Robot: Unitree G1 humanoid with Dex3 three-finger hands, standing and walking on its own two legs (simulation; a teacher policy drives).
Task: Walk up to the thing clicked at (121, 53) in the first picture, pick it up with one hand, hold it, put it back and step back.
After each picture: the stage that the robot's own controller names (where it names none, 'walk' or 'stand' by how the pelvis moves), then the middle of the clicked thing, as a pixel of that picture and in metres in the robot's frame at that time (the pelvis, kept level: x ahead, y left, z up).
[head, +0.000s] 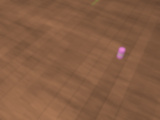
stand; (121, 53) +1.20 -0.41 -0.72
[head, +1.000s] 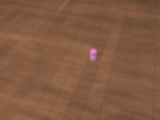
walk; (93, 54) +1.16 +0.00 -0.69
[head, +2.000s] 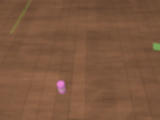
walk; (61, 87) +0.76 +0.25 -0.71
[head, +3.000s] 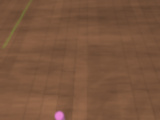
stand; (60, 118) +0.47 +0.23 -0.71
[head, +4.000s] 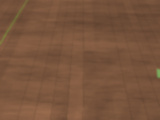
stand; out of the picture +0.41 +0.21 -0.72
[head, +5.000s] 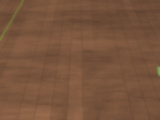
stand; out of the picture +0.38 +0.22 -0.71
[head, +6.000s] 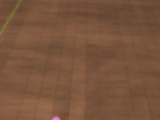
stand; out of the picture +0.38 +0.19 -0.71
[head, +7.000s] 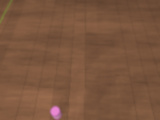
stand; (56, 113) +0.40 +0.22 -0.71
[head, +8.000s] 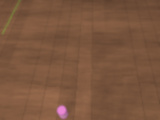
stand; (62, 112) +0.40 +0.21 -0.70
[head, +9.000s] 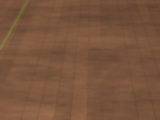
walk; out of the picture +0.33 +0.25 -0.72
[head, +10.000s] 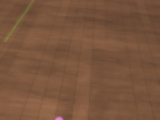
stand; out of the picture +0.41 +0.16 -0.71
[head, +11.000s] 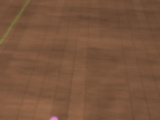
stand; out of the picture +0.41 +0.21 -0.72
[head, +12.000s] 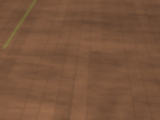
stand; out of the picture +0.41 +0.21 -0.73
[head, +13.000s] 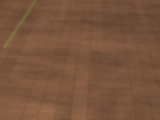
stand; out of the picture +0.40 +0.21 -0.73
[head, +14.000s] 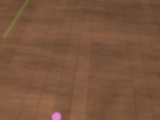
go down; (57, 119) +0.41 +0.20 -0.72
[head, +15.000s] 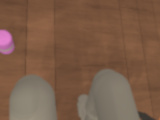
go down; (4, 42) +0.49 +0.25 -0.29
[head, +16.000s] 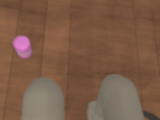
approach; (23, 47) +0.49 +0.23 -0.30
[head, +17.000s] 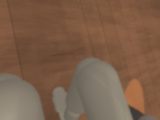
close in; out of the picture +0.47 +0.28 -0.23
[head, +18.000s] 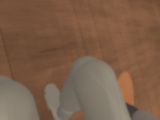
close; out of the picture +0.46 +0.30 -0.23
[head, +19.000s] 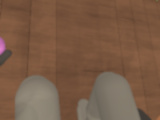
lift; out of the picture +0.40 +0.28 -0.13
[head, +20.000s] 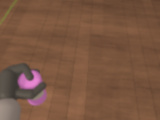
hold; (33, 88) +0.32 +0.18 +0.01
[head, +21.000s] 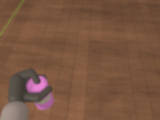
hold; (41, 93) +0.32 +0.16 -0.02
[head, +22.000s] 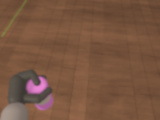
hold; (40, 93) +0.31 +0.17 -0.02
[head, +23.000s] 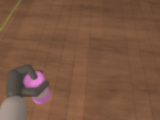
crouch; (37, 88) +0.34 +0.18 -0.03
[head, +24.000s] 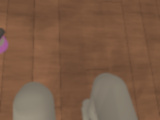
crouch; out of the picture +0.48 +0.25 -0.11
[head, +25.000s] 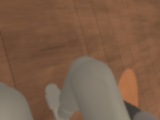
lower; out of the picture +0.45 +0.29 -0.24
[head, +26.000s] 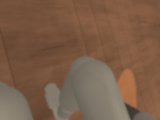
lower; out of the picture +0.45 +0.29 -0.24
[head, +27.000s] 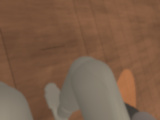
lower; out of the picture +0.45 +0.29 -0.24
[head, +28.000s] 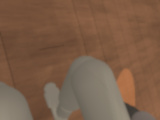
lower; out of the picture +0.45 +0.29 -0.24
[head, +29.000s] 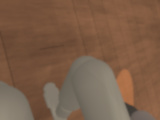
draw back; out of the picture +0.46 +0.29 -0.24
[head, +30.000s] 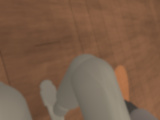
stand; out of the picture +0.44 +0.29 -0.24
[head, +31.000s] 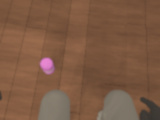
walk; (47, 66) +0.46 +0.20 -0.44
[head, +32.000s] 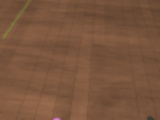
stand; out of the picture +0.39 +0.18 -0.66
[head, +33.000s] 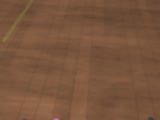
stand; out of the picture +0.40 +0.19 -0.67
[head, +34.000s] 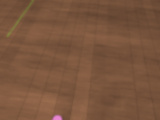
stand; out of the picture +0.40 +0.19 -0.69
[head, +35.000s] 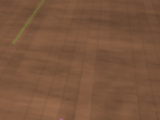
stand; out of the picture +0.41 +0.19 -0.72
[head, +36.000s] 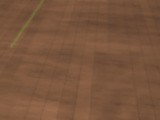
stand; out of the picture +0.39 +0.20 -0.73
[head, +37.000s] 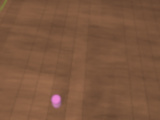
walk; (56, 101) +0.46 +0.15 -0.71
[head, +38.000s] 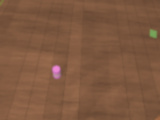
walk; (56, 72) +0.73 +0.21 -0.70
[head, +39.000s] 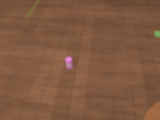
stand; (69, 62) +1.04 +0.23 -0.71
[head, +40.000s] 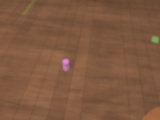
stand; (66, 65) +1.00 +0.18 -0.72
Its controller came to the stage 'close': yes
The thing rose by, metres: 0.70
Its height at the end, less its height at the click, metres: +0.00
